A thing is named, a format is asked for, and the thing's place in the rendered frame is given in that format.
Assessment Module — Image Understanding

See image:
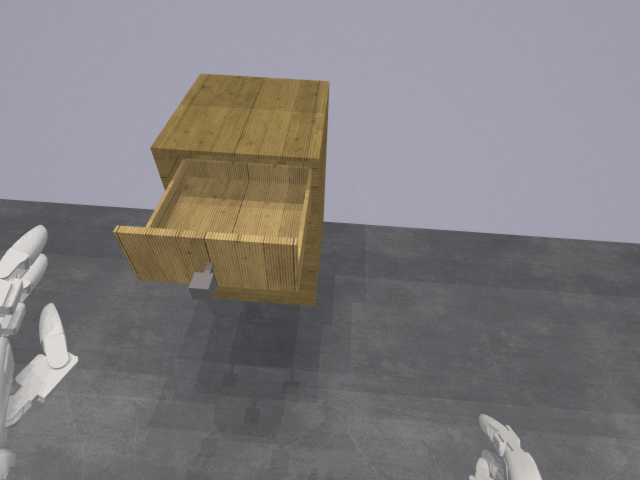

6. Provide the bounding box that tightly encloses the cabinet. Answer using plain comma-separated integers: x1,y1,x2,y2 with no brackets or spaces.
150,74,329,306

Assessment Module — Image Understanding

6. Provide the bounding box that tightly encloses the drawer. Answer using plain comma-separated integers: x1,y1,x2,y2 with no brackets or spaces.
113,158,311,292

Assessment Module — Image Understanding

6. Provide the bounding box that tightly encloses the handle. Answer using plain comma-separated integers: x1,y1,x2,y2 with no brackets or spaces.
189,262,217,301

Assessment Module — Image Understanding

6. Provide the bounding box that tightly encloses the left robot hand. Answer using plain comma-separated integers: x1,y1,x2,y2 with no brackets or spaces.
0,225,78,449

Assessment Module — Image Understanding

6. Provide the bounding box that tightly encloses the right robot hand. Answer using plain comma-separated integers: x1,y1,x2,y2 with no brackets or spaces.
469,414,542,480

